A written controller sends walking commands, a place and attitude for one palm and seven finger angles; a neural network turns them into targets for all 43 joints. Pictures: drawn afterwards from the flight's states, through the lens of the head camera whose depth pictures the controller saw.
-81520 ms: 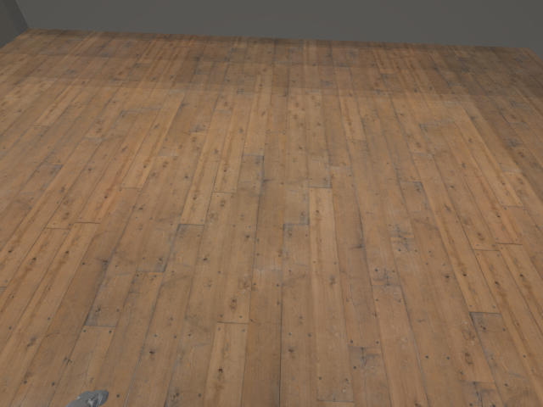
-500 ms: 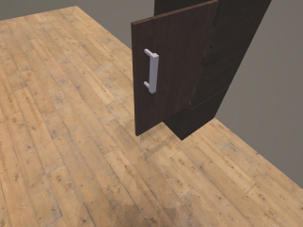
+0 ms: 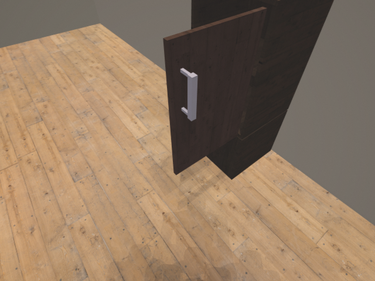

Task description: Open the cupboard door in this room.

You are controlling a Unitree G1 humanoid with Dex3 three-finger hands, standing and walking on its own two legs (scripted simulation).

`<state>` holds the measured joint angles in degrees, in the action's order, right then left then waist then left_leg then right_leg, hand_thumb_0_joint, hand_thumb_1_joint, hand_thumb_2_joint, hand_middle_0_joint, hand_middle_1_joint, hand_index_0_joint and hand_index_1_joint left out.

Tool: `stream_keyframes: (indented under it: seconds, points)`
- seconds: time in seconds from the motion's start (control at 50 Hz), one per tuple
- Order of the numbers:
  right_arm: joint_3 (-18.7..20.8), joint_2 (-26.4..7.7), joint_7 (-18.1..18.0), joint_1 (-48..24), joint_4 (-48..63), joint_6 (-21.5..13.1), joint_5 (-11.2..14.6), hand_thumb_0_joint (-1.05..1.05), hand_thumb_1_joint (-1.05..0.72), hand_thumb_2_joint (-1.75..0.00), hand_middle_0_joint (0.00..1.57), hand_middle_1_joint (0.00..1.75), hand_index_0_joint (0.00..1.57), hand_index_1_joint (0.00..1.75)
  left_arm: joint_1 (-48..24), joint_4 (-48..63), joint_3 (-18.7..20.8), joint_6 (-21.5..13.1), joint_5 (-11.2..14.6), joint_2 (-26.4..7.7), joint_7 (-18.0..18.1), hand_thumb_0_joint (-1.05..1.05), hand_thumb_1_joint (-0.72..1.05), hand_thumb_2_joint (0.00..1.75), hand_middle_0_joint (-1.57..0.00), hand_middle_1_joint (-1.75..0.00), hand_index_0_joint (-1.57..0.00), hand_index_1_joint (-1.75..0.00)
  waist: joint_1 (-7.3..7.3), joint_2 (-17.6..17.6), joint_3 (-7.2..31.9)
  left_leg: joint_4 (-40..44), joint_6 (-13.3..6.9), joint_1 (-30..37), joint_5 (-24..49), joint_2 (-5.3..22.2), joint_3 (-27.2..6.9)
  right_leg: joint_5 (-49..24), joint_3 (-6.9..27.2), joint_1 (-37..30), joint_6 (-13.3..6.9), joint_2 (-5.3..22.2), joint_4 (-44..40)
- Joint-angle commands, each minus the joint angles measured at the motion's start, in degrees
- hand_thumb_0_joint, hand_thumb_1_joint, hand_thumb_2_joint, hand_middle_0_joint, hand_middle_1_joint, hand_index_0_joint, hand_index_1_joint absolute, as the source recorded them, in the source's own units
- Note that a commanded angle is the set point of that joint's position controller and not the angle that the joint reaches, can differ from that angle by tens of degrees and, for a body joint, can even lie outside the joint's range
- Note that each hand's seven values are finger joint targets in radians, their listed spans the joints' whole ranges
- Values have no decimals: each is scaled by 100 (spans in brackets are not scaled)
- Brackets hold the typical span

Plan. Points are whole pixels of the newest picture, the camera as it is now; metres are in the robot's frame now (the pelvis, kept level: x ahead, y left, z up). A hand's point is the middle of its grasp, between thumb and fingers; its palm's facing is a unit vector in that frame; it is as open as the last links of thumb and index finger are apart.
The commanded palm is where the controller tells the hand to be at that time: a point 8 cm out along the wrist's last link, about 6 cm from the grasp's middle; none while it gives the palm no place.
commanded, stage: let the arm hang, fingers relaxed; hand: left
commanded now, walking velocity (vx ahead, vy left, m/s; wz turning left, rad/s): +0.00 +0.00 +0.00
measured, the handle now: (188, 95) +0.61 +0.03 +0.06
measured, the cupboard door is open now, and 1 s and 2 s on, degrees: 90 90 90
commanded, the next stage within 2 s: look to check the result in 0.24 s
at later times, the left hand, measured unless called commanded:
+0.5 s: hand out of the picture -0.01 +0.16 -0.17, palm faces +0.06 -0.98 -0.17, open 7.3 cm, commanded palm none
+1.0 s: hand out of the picture +0.01 +0.16 -0.17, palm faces +0.04 -0.99 -0.16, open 7.3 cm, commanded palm none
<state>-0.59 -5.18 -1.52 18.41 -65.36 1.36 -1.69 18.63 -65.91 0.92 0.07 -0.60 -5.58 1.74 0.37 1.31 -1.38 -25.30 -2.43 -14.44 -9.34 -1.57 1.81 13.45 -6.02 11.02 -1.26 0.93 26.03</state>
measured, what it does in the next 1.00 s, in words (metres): stands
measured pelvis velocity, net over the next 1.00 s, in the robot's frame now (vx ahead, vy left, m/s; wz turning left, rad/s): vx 0.02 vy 0.01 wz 0.00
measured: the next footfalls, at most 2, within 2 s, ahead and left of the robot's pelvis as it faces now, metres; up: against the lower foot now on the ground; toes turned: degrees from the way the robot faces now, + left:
none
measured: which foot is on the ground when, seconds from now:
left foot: down 0.00-1.00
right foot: down 0.00-1.00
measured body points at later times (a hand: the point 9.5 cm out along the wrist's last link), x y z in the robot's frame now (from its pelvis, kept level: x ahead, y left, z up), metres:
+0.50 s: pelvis +0.01 +0.00 +0.00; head +0.02 +0.00 +0.45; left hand -0.01 +0.22 -0.16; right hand +0.00 -0.20 -0.16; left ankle +0.05 +0.09 -0.74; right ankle +0.01 -0.10 -0.74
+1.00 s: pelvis +0.02 +0.01 +0.00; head +0.03 +0.00 +0.45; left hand +0.01 +0.22 -0.16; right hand +0.01 -0.20 -0.16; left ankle +0.05 +0.09 -0.74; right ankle +0.01 -0.10 -0.74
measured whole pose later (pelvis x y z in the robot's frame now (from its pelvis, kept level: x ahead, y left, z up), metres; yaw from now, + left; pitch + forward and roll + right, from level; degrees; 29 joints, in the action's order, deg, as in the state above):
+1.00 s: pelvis +0.02 +0.01 +0.00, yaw +0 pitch -2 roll +0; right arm -0.8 -7.2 -1.8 15.8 -66.1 0.4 -1.4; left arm 16.6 -66.3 0.6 -0.5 -0.5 -6.8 1.7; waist 0.4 0.5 -2.7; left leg -22.8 -2.8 -11.2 -10.0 -2.2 1.8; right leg 13.7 -5.9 7.5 -0.5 1.4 23.0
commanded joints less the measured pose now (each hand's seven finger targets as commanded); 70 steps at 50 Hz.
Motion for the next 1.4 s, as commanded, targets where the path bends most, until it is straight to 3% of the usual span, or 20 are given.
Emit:
stream_keyframes:
  seconds: [0.0,0.08,0.14,0.28,0.36,1.38]
  points:
    - [106,-492,-49,428,90,-99,22,0,-90,-90,20,30,20,30,483,103,118,-43,-12,-549,64,0,90,90,-20,-30,-20,-30,-1,-89,-581,734,-9,-333,-794,573,-747,693,669,315,-153,510,-703]
    - [102,-488,-51,372,93,-135,34,0,-90,-90,20,30,20,30,428,119,115,-66,-8,-543,67,0,90,90,-20,-30,-20,-30,-14,-124,-537,717,-1,-281,-512,579,-752,414,629,186,-146,542,-679]
    - [96,-517,-62,331,85,-144,31,0,-90,-90,20,30,20,30,425,102,106,-73,1,-530,61,0,90,90,-20,-30,-20,-30,-5,84,-489,749,5,-171,-422,605,-758,283,641,159,-138,529,-676]
    - [93,-594,-61,298,92,-155,48,0,-90,-90,20,30,20,30,350,94,99,-89,5,-602,58,0,90,90,-20,-30,-20,-30,10,-155,-411,685,18,-31,-91,613,-723,152,610,20,-121,571,-732]
    - [88,-654,-65,235,90,-152,51,0,-90,-90,20,30,20,30,380,84,92,-82,3,-616,57,0,90,90,-20,-30,-20,-30,-17,-15,-425,721,7,12,-101,631,-753,119,581,13,-109,550,-742]
    - [76,-777,-84,68,-9,-200,73,0,-90,-90,20,30,20,30,288,39,45,-102,15,-701,46,0,90,90,-20,-30,-20,-30,-5,-158,-361,729,14,345,427,650,-732,-180,560,-178,-68,588,-816]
